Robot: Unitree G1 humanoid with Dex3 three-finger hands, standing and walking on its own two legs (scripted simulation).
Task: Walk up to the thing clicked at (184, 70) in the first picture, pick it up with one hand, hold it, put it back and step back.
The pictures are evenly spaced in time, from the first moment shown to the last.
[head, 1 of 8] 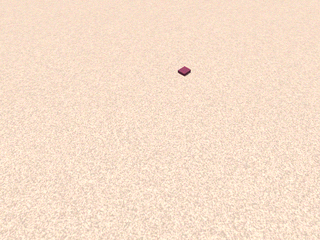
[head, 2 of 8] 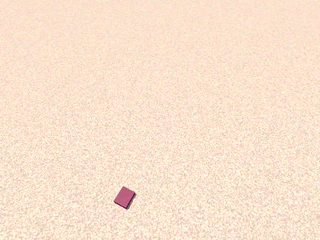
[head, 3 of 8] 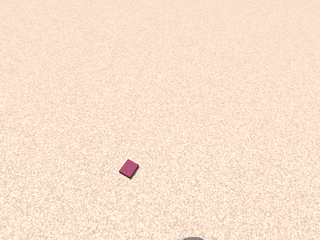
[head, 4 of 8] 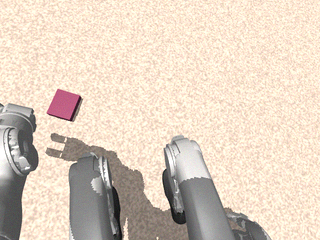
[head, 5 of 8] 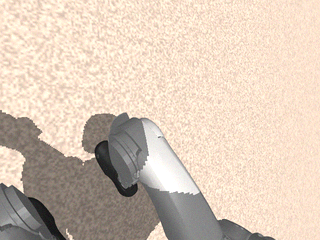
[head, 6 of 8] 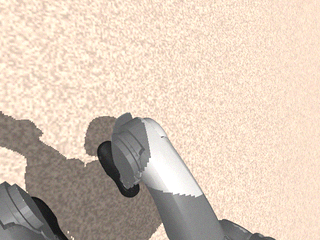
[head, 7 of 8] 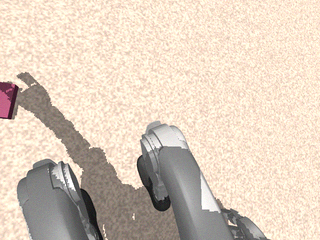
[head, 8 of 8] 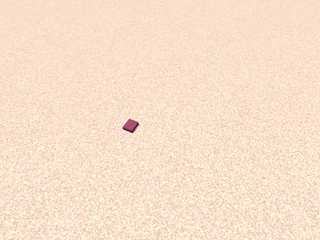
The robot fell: no
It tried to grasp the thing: yes
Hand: left
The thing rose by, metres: 0.00
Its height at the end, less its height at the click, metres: +0.00
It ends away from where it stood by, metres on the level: 0.00
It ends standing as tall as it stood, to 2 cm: yes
